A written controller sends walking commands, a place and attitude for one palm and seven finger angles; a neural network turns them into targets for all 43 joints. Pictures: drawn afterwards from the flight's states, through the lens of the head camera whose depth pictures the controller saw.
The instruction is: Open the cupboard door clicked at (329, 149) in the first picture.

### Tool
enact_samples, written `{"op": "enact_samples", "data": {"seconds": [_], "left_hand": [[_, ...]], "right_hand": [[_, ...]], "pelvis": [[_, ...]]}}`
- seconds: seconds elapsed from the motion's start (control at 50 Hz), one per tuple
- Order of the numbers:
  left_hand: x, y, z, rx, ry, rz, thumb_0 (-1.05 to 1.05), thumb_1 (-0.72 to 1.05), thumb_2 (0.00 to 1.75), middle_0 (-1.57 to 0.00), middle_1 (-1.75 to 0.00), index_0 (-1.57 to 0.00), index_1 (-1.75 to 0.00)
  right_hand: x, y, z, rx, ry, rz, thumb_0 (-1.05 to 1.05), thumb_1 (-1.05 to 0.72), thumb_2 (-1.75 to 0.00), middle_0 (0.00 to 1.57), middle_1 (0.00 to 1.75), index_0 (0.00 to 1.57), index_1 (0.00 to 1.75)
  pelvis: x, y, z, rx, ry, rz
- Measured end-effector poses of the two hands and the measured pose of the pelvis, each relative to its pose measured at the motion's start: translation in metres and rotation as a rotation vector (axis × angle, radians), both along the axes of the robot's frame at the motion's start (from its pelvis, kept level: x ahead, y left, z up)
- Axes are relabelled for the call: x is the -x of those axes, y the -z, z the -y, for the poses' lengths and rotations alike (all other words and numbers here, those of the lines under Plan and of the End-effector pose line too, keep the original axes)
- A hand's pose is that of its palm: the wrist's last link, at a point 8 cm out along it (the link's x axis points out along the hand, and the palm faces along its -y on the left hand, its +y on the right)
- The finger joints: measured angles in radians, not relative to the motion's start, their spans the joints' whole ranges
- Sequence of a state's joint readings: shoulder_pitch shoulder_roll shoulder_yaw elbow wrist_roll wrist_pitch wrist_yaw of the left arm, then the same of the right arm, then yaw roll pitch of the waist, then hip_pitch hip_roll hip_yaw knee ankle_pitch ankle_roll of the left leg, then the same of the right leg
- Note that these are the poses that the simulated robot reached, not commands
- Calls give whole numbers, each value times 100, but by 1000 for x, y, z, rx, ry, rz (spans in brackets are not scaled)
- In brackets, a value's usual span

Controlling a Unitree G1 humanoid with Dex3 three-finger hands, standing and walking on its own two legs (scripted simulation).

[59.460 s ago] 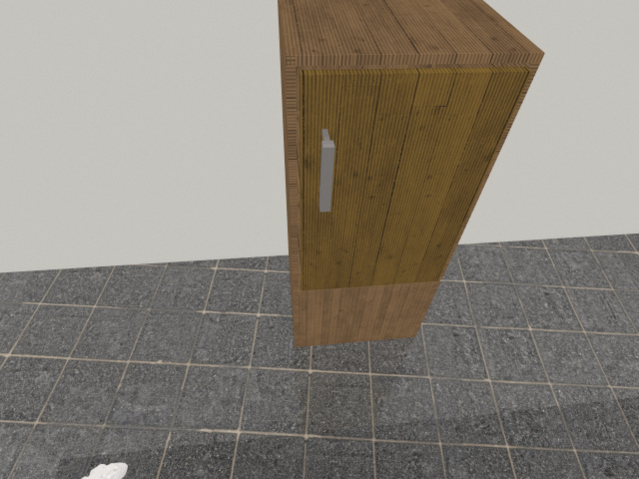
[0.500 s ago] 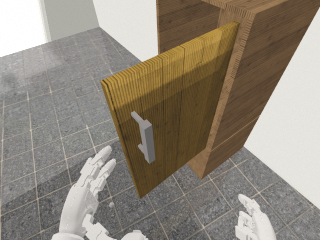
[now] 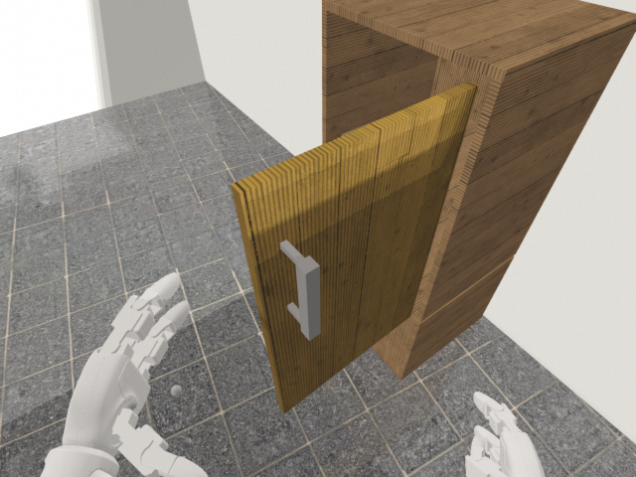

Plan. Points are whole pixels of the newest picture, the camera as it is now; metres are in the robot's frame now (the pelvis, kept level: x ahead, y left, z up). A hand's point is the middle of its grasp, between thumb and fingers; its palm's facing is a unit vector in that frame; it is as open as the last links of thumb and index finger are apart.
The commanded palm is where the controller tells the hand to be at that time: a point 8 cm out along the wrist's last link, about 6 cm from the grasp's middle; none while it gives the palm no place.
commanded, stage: draw the hand back to the body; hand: left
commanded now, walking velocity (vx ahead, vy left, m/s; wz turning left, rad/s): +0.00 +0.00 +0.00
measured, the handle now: (300, 291) +0.34 +0.05 +0.07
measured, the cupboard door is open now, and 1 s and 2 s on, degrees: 92 92 92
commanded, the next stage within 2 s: step back with the hand held close in 1.14 s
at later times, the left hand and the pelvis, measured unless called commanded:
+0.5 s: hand (72, 333) +0.21 +0.25 +0.16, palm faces +0.31 -0.88 -0.36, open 12.3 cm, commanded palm +0.17 +0.29 +0.19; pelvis +0.02 +0.03 +0.04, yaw -1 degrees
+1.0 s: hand (42, 309) +0.22 +0.26 +0.19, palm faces +0.42 -0.82 -0.39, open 7.6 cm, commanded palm +0.17 +0.30 +0.22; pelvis +0.03 +0.01 +0.05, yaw -1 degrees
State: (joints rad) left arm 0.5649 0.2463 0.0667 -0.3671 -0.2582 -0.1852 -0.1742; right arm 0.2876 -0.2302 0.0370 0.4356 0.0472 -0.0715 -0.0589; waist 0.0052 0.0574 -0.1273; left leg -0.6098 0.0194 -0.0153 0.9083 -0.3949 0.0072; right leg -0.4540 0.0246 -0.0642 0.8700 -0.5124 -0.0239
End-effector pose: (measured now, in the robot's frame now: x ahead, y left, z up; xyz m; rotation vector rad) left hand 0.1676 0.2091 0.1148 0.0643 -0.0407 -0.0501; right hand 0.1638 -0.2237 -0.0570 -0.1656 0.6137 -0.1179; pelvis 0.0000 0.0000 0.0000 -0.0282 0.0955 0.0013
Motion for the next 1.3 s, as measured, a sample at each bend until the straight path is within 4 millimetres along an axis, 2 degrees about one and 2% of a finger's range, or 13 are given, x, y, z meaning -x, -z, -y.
{"op": "enact_samples", "data": {"seconds": [0.08, 0.16, 0.32, 0.44, 0.56, 0.74, 0.84, 0.96, 1.06, 1.3], "left_hand": [[2, -10, -15, -2, -13, 21, -1, -47, 31, -15, -30, -15, -30], [3, -21, -23, -114, -116, -2, -1, -40, 34, -15, -30, -15, -30], [2, -34, -49, -230, -275, -51, -1, -16, 44, -16, -30, -16, -30], [-4, -57, -71, -291, -354, -5, 0, 4, 53, -17, -30, -17, -30], [-12, -74, -84, -323, -389, 37, 0, 25, 62, -18, -30, -18, -30], [-15, -95, -103, -370, -468, 86, 1, 56, 75, -19, -30, -19, -30], [-13, -110, -105, -393, -501, 133, 1, 72, 83, -20, -30, -20, -30], [-12, -99, -94, -364, -489, 83, 1, 83, 87, -20, -30, -20, -30], [-8, -94, -85, -356, -477, 66, 2, 87, 89, -20, -30, -21, -30], [-2, -109, -74, -386, -490, 114, 2, 88, 90, -21, -30, -21, -30]], "right_hand": [[-9, -8, -4, 11, -14, 25, 1, -91, -89, 20, 30, 20, 30], [-16, -15, -12, 30, -15, 29, 1, -91, -89, 20, 30, 20, 30], [-22, -22, -34, 27, -35, -10, 1, -91, -89, 20, 30, 20, 30], [-27, -23, -44, 18, -59, -28, 1, -90, -89, 20, 30, 20, 30], [-33, -25, -44, 15, -60, -39, 1, -90, -89, 20, 30, 20, 30], [-37, -31, -29, 37, -49, -54, 1, -90, -89, 20, 30, 20, 30], [-37, -31, -20, 35, -42, -54, 1, -90, -89, 20, 30, 20, 30], [-33, -27, -10, 25, -31, -73, 1, -91, -89, 20, 30, 20, 30], [-29, -26, -2, 31, -25, -84, 1, -91, -89, 20, 30, 20, 30], [-30, -24, 9, 13, -23, -69, 1, -91, -89, 20, 30, 20, 30]], "pelvis": [[-2, -3, -4, 8, -8, 10], [-4, -10, -9, 8, -3, 25], [-10, -25, -18, -1, 3, 59], [-18, -33, -24, -5, 7, 87], [-24, -39, -27, -14, 17, 105], [-29, -45, -21, -18, 21, 123], [-28, -46, -17, -20, 20, 130], [-26, -48, -10, -24, 21, 134], [-25, -48, -1, -25, 17, 142], [-21, -48, 11, -25, 10, 156]]}}
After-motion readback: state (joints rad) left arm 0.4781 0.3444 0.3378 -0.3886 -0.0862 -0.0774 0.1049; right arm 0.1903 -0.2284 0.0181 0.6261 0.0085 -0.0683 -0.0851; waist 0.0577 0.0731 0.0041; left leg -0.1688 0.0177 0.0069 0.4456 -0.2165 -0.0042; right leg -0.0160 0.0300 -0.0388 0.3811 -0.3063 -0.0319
